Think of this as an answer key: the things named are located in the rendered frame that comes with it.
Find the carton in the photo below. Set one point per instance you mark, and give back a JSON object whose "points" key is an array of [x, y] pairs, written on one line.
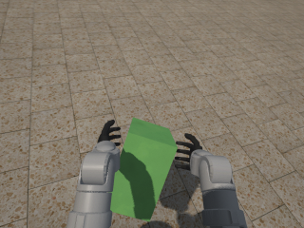
{"points": [[148, 152]]}

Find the robot left forearm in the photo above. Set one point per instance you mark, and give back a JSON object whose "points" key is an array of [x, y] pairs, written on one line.
{"points": [[95, 183]]}

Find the robot left hand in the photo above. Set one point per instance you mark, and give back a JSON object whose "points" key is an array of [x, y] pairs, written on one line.
{"points": [[105, 133]]}

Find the robot right forearm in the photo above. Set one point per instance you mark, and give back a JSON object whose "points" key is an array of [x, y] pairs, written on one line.
{"points": [[217, 185]]}

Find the robot right hand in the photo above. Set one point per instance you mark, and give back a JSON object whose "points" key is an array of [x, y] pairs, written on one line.
{"points": [[193, 147]]}

